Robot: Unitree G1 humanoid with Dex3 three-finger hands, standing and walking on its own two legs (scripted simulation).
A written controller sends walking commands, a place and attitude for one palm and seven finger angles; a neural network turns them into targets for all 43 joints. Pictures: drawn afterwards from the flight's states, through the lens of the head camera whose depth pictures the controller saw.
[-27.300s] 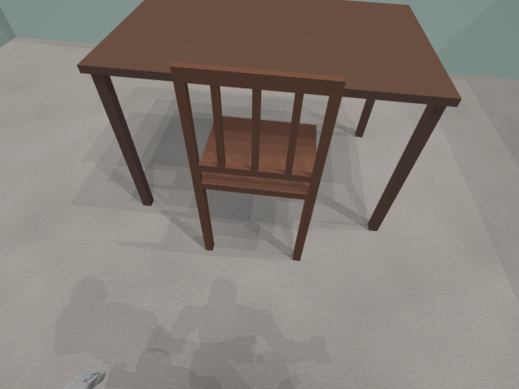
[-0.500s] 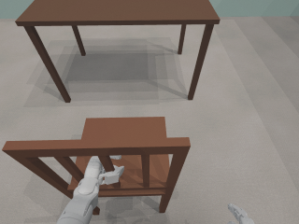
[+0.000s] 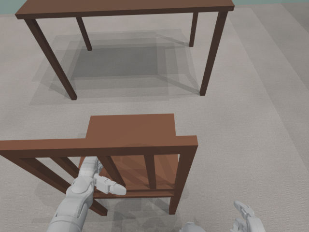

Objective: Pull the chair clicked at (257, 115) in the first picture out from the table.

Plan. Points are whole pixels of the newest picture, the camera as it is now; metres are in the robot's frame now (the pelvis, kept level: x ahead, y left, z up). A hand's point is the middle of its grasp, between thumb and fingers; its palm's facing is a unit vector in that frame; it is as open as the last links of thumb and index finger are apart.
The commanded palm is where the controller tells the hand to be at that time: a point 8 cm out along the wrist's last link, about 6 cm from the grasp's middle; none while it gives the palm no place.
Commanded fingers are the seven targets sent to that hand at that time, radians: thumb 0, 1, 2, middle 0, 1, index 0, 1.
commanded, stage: open the thumb and straighten the fingers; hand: left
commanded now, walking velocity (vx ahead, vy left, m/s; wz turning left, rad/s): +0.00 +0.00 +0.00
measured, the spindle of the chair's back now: (114, 173) +0.29 +0.12 -0.06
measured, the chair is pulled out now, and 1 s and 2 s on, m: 0.70 0.70 0.70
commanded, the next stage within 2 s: draw the fingers out of the gap in 0.06 s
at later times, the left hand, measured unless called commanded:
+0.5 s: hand (104, 199) +0.22 +0.14 -0.06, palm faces -0.05 -0.99 -0.13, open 17.5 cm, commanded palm +0.21 +0.19 -0.03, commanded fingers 0.00 -0.55 0.20 0.00 0.00 0.00 0.00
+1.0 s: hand (101, 230) +0.15 +0.13 -0.05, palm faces -0.04 -0.99 -0.12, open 17.5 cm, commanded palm +0.13 +0.19 -0.03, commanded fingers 0.00 -0.55 0.20 0.00 0.00 0.00 0.00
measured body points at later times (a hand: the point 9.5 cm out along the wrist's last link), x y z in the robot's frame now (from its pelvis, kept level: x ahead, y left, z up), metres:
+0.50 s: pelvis +0.01 +0.00 -0.01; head +0.06 -0.01 +0.44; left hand +0.22 +0.19 -0.05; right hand +0.17 -0.25 -0.10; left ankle -0.03 +0.14 -0.71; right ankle +0.04 -0.12 -0.71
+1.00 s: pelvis +0.00 +0.01 -0.02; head +0.04 +0.00 +0.43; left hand +0.15 +0.19 -0.04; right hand +0.19 -0.22 -0.09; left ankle -0.03 +0.14 -0.71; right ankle +0.04 -0.12 -0.71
